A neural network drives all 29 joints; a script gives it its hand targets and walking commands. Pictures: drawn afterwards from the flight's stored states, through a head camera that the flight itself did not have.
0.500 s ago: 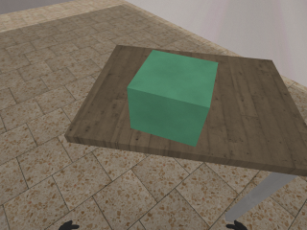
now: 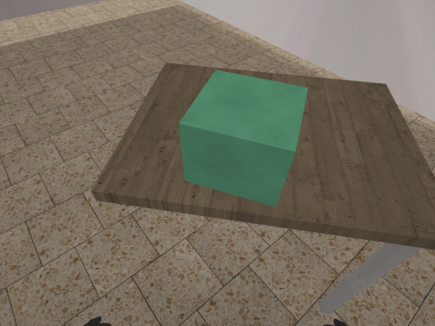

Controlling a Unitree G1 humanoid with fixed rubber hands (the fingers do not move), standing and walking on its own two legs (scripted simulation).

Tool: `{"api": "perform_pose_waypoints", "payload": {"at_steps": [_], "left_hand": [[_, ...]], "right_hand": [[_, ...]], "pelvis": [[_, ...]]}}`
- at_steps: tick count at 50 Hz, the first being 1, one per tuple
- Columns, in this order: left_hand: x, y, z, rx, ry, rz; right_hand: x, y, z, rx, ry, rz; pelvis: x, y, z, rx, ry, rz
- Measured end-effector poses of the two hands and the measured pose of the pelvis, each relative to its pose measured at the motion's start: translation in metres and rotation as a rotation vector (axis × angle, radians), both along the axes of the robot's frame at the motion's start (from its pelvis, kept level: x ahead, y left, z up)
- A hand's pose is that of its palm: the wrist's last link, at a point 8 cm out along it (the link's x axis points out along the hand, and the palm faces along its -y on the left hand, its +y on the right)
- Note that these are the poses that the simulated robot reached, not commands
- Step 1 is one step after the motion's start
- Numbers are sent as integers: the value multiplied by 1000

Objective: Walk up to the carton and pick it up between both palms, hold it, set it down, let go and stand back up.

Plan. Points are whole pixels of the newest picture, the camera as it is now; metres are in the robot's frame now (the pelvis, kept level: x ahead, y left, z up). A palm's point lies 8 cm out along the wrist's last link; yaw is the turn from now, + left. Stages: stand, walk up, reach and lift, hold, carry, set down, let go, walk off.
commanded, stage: stand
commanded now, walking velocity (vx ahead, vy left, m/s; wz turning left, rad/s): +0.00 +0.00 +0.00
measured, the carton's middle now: (244, 135) +0.52 -0.05 +0.06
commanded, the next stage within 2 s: walk up in 0.34 s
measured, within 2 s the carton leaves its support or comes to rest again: neither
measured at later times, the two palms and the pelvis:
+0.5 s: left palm out of the picture +0.09 +0.25 -0.10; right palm out of the picture +0.10 -0.25 -0.10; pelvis +0.00 +0.00 +0.00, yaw +0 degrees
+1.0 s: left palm (72, 324) +0.16 +0.28 -0.10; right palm out of the picture +0.08 -0.23 -0.13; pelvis +0.05 +0.03 -0.01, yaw -6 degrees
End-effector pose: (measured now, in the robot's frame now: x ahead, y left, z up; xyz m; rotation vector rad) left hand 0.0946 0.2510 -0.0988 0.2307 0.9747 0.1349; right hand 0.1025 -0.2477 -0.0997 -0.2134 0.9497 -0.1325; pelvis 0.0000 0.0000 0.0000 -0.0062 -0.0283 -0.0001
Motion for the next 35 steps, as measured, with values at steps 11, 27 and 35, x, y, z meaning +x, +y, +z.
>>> {"api": "perform_pose_waypoints", "payload": {"at_steps": [11, 27, 35], "left_hand": [[-2, 0, -1, 3, 13, 4], [-5, -1, -1, 2, 22, 7], [-24, 27, -7, 63, 98, 15]], "right_hand": [[-3, -2, -2, -3, 13, -4], [-5, -4, -1, -4, 22, -2], [-7, 1, -7, -35, 52, 14]], "pelvis": [[1, -1, 0, 1, -2, -1], [1, -3, 1, 2, -1, 1], [15, 16, -5, -11, 8, -19]]}}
